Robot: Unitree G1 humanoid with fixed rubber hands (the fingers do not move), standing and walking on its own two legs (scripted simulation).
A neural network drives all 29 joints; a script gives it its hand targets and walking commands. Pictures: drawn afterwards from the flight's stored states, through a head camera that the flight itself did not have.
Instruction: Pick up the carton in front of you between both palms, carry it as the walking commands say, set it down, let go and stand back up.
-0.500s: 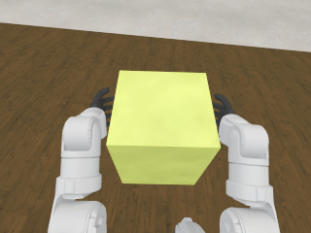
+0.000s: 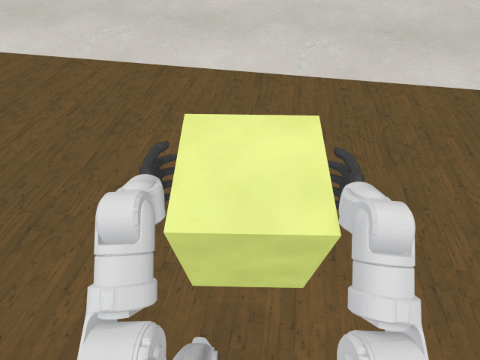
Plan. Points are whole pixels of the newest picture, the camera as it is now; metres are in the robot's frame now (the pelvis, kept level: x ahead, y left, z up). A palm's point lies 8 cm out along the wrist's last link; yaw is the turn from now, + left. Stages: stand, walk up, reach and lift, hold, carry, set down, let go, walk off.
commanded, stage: carry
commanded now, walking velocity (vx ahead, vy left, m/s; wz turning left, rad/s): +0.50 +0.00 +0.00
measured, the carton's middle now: (249, 209) +0.38 +0.02 +0.03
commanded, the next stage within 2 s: none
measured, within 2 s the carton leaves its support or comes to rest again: neither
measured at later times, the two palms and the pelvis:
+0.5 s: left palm (196, 99) +0.67 +0.16 +0.03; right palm (325, 107) +0.65 -0.14 +0.03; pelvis +0.30 +0.03 -0.06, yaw -1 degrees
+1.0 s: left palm (197, 64) +0.82 +0.18 +0.03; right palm (310, 66) +0.82 -0.12 +0.03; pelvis +0.47 +0.02 -0.09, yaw +0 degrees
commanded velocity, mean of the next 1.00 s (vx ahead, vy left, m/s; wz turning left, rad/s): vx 0.05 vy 0.00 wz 0.00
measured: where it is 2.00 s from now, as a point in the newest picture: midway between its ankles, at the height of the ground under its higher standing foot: (242, 304)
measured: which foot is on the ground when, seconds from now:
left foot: up 0.00-0.12, down 0.14-0.62, up 0.64-0.78, down 0.80-1.00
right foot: down 0.00-0.14, up 0.16-0.58, down 0.60-1.00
